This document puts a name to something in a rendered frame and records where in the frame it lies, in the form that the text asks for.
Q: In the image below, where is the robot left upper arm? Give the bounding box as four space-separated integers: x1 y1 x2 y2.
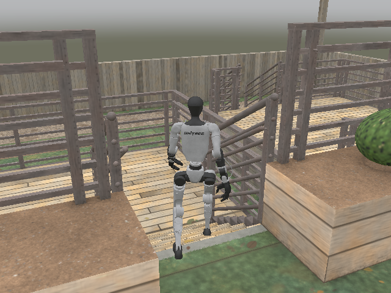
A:
168 122 183 154

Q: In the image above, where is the robot right hand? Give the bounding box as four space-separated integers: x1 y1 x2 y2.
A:
216 181 231 202

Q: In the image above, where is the right robot forearm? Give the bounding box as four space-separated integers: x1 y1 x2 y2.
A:
216 148 229 183

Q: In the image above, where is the robot head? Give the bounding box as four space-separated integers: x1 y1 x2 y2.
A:
185 96 205 126

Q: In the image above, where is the left robot forearm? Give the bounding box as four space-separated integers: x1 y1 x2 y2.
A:
167 145 175 162

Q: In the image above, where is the robot left hand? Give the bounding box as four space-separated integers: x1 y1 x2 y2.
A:
168 159 183 170

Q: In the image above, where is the left robot thigh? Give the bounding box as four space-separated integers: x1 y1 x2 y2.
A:
174 171 187 217

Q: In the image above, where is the robot right upper arm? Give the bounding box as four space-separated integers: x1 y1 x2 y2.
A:
208 123 221 158

